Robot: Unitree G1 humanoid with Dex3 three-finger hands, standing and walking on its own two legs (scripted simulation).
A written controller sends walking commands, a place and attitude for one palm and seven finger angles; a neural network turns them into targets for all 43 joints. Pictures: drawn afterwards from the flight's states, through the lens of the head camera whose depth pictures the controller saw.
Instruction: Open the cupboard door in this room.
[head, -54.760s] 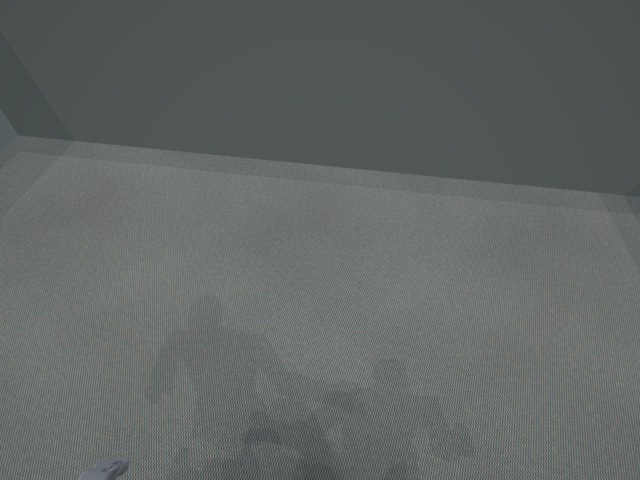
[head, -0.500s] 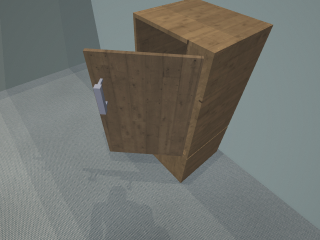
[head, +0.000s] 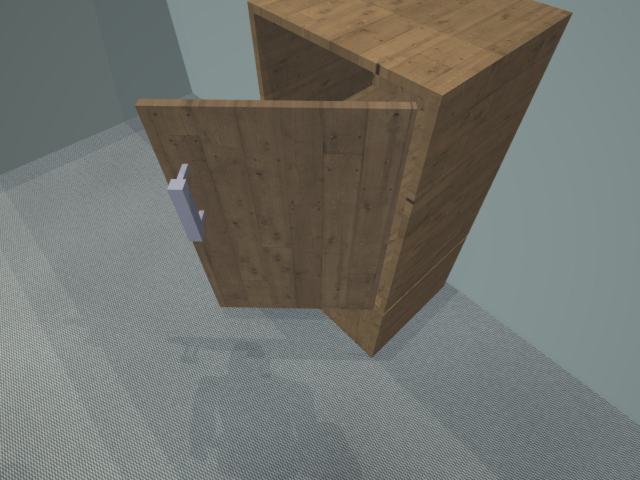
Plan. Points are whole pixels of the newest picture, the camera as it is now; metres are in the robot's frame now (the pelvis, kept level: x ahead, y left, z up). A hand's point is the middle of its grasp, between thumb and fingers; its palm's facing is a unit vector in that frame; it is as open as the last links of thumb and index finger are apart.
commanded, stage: come to a stop and stand still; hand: left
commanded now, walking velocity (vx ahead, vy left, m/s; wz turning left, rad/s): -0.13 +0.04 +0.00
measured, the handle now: (190, 203) +0.53 +0.25 -0.01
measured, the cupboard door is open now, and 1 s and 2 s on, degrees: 46 46 46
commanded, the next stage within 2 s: look again from close up in 1.16 s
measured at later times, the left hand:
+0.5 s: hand out of the picture +0.01 +0.17 -0.15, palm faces +0.01 -0.96 -0.27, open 7.3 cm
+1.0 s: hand out of the picture +0.02 +0.14 -0.16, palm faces +0.00 -0.97 -0.23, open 7.3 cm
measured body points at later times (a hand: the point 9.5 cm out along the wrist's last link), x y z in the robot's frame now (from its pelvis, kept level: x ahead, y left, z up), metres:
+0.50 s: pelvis -0.03 -0.03 +0.00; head -0.04 -0.05 +0.45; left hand +0.01 +0.22 -0.13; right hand +0.03 -0.27 -0.15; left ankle -0.06 +0.07 -0.73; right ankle +0.04 -0.12 -0.73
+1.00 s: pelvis -0.02 -0.05 +0.01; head +0.00 -0.06 +0.46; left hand +0.03 +0.19 -0.14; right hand -0.06 -0.27 -0.16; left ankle -0.06 +0.07 -0.73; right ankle +0.04 -0.12 -0.73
